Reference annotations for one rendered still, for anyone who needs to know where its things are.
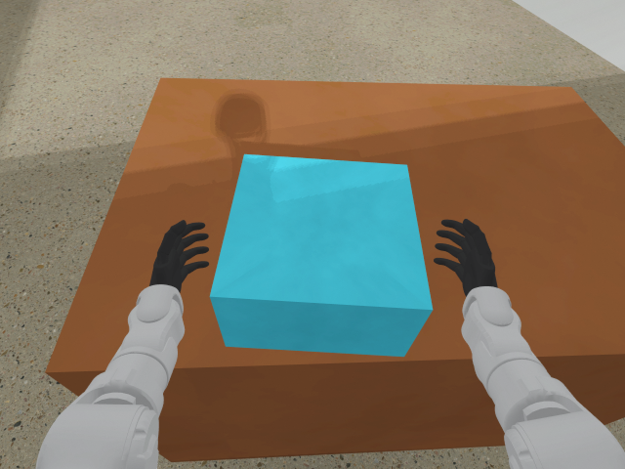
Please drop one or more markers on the robot left forearm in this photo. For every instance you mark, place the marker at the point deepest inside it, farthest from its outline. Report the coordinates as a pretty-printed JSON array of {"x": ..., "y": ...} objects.
[{"x": 140, "y": 371}]

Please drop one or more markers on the robot right upper arm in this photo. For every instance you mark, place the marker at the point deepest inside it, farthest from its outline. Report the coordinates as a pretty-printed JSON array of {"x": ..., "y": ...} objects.
[{"x": 568, "y": 441}]

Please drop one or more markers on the left robot hand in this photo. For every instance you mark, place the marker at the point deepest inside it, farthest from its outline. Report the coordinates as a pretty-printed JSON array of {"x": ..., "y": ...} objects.
[{"x": 169, "y": 266}]

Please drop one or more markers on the right robot hand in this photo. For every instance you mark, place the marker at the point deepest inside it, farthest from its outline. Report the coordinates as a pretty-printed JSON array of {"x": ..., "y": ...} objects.
[{"x": 476, "y": 266}]

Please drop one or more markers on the robot right forearm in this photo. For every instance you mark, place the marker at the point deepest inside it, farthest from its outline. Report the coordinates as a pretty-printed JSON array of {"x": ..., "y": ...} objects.
[{"x": 516, "y": 381}]

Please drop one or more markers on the carton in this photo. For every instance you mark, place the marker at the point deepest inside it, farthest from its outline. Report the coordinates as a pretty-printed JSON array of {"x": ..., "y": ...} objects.
[{"x": 321, "y": 255}]

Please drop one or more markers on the robot left upper arm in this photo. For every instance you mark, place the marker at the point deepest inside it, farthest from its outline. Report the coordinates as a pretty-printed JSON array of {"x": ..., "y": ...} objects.
[{"x": 89, "y": 436}]

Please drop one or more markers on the pedestal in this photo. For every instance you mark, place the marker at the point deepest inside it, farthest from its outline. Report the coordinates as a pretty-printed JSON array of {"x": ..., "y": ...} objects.
[{"x": 533, "y": 166}]

